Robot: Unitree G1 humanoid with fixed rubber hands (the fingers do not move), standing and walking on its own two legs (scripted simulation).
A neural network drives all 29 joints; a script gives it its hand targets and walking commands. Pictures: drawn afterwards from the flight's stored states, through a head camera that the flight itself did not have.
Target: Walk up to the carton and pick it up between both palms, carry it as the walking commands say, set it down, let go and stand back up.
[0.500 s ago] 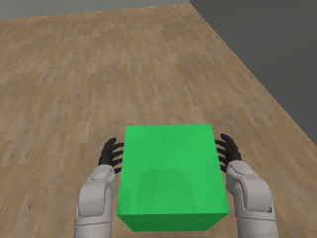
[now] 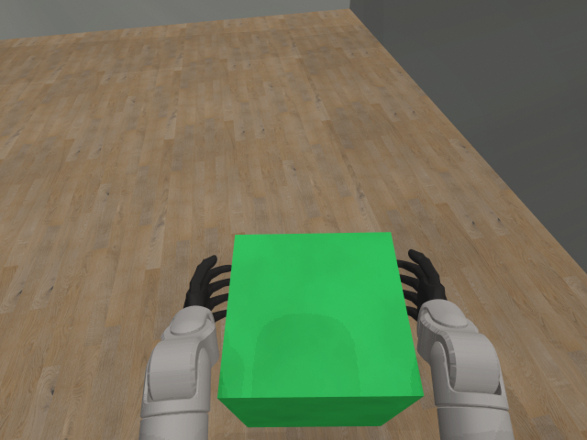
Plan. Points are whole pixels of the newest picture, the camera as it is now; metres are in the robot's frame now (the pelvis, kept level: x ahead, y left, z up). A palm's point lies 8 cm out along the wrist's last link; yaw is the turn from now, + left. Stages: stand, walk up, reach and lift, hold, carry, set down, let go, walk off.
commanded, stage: carry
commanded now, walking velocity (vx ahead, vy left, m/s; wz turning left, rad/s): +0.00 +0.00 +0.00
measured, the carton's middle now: (313, 337) +0.27 +0.00 -0.02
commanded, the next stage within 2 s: hold in 0.10 s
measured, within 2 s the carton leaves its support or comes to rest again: neither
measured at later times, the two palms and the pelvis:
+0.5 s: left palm (192, 332) +0.26 +0.16 +0.03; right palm (415, 328) +0.25 -0.14 +0.03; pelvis -0.03 +0.01 +0.00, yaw -2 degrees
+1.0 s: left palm (208, 332) +0.29 +0.16 -0.04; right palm (400, 326) +0.29 -0.14 -0.05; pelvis -0.06 +0.01 -0.02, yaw -2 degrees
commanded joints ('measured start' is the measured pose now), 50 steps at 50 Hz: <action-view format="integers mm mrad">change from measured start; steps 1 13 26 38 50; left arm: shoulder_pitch -364 -346 -692 -928 -937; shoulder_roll -704 -661 -929 -905 -906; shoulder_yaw -492 -524 -262 -49 -98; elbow -95 -110 475 683 653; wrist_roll -179 -132 5 130 142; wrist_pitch -21 -204 -252 -377 -520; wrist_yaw -107 -198 -303 -344 -368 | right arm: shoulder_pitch -359 -323 -720 -881 -883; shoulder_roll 683 687 902 939 954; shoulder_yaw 498 609 347 78 149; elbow -97 -59 439 730 700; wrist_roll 183 172 24 -144 -166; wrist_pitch -24 -193 -247 -371 -514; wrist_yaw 110 181 312 326 317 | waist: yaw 0 46 34 30 46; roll -2 -39 14 4 -11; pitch -202 -262 16 -94 -330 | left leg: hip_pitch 38 160 -8 -131 -287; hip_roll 89 -169 -146 -153 -181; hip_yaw -56 -202 -199 -177 -159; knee -75 -160 -160 -33 124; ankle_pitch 152 502 -67 -33 91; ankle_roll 16 24 54 55 48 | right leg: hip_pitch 124 530 351 186 62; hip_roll -102 96 140 123 136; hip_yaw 70 176 148 159 166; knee -49 -120 -73 20 151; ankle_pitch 251 671 -22 -13 134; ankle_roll -16 34 -15 -20 -20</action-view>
